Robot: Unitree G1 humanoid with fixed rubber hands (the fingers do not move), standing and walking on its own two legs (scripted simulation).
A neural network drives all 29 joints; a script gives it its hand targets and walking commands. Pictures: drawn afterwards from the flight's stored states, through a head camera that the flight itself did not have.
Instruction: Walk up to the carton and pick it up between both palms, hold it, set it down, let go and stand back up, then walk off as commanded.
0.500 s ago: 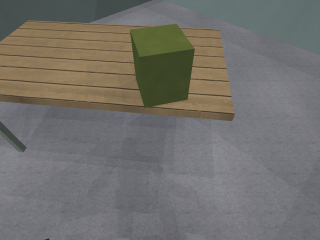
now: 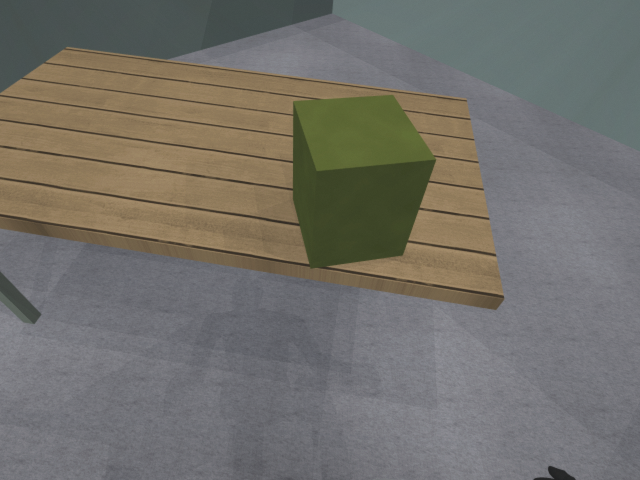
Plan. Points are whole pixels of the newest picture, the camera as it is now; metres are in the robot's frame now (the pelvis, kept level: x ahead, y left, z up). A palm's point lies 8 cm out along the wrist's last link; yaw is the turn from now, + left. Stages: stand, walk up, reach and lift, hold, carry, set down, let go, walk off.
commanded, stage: walk up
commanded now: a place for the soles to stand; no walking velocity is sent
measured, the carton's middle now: (351, 182) +0.65 -0.04 -0.03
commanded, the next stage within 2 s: reach and lift in 1.98 s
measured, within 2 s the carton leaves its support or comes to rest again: neither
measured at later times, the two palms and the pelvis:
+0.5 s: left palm out of the picture +0.12 +0.29 -0.10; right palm (566, 424) +0.23 -0.35 -0.10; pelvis +0.12 -0.03 +0.00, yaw -1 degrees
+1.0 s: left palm (135, 395) +0.23 +0.27 -0.10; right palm (550, 385) +0.29 -0.36 -0.12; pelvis +0.21 -0.04 -0.01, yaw -2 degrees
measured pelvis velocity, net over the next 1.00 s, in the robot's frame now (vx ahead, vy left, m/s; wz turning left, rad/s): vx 0.21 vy -0.04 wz -0.04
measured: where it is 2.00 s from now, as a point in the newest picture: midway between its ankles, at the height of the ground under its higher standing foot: outside the picture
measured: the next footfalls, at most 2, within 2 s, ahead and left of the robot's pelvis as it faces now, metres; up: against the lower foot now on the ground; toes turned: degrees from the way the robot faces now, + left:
right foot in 0.22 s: +0.16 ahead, -0.15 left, +0.00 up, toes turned +0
left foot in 0.56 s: +0.28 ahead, +0.11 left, +0.00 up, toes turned +0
